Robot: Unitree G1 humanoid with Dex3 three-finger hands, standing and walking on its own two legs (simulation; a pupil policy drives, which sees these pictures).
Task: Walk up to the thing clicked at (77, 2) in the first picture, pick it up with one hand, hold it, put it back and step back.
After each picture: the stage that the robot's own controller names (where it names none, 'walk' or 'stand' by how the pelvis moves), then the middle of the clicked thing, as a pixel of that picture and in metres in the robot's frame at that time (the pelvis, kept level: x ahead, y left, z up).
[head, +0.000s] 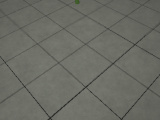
stand; out of the picture +2.28 +0.07 -0.72
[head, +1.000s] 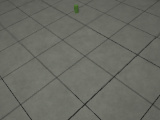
walk; (76, 8) +2.13 +0.22 -0.72
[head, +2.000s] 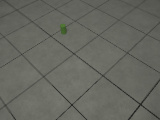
walk; (63, 29) +1.49 +0.29 -0.72
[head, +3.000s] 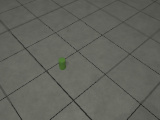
walk; (62, 63) +0.97 +0.22 -0.70
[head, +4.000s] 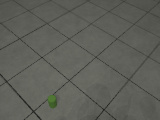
walk; (52, 101) +0.59 +0.21 -0.71
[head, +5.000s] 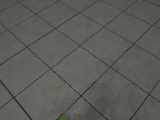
walk; out of the picture +0.37 +0.17 -0.69
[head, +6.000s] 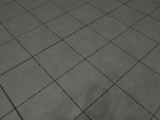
stand; out of the picture +0.31 +0.15 -0.72
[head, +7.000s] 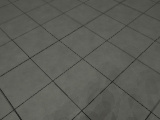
stand; out of the picture +0.32 +0.17 -0.73
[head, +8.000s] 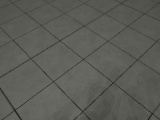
stand; out of the picture +0.31 +0.17 -0.73
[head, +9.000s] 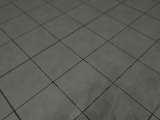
stand; out of the picture +0.30 +0.17 -0.73
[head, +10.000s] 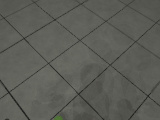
go down; out of the picture +0.33 +0.16 -0.70
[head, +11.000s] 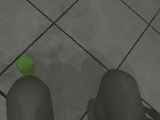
go down; (26, 66) +0.39 +0.20 -0.29
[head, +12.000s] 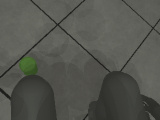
close in; (29, 67) +0.39 +0.20 -0.29
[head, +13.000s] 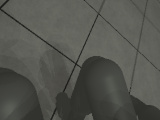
close; out of the picture +0.38 +0.23 -0.22
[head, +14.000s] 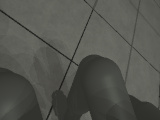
close; out of the picture +0.37 +0.24 -0.22
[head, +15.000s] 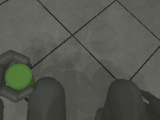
lift; (22, 79) +0.30 +0.22 -0.06
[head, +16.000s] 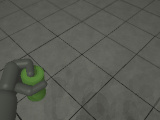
hold; (34, 84) +0.33 +0.17 +0.05
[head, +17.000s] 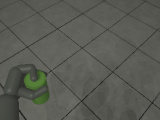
hold; (38, 88) +0.32 +0.17 +0.00
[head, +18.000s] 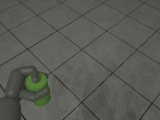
hold; (39, 89) +0.32 +0.17 +0.00
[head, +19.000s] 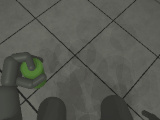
crouch; (34, 74) +0.36 +0.17 -0.08
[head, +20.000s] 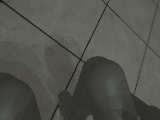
lower; out of the picture +0.38 +0.24 -0.22
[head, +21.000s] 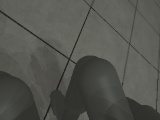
lower; out of the picture +0.39 +0.26 -0.22
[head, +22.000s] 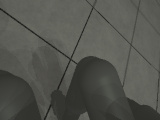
lower; out of the picture +0.38 +0.26 -0.23
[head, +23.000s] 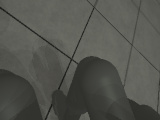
lower; out of the picture +0.38 +0.26 -0.23
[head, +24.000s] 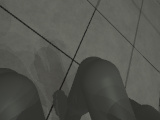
loosen; out of the picture +0.37 +0.25 -0.22
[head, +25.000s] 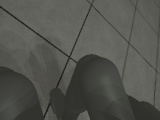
withdraw; out of the picture +0.36 +0.25 -0.22
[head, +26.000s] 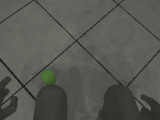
walk; (49, 78) +0.38 +0.18 -0.40
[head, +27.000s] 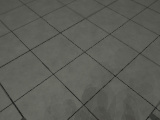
stand; out of the picture +0.31 +0.15 -0.66
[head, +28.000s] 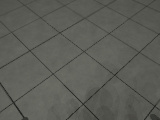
stand; out of the picture +0.32 +0.16 -0.67
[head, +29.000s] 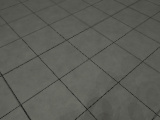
stand; out of the picture +0.34 +0.14 -0.71
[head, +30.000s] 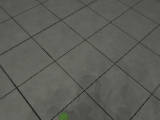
walk; (64, 119) +0.36 +0.12 -0.70
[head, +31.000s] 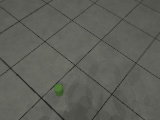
walk; (58, 90) +0.54 +0.16 -0.70
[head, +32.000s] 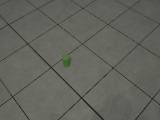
walk; (66, 61) +0.87 +0.19 -0.69
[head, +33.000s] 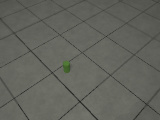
stand; (66, 67) +0.96 +0.16 -0.71
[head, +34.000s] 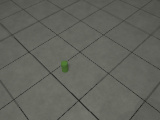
stand; (64, 66) +0.97 +0.19 -0.73
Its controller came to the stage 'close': yes
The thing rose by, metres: 0.71
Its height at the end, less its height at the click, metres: +0.00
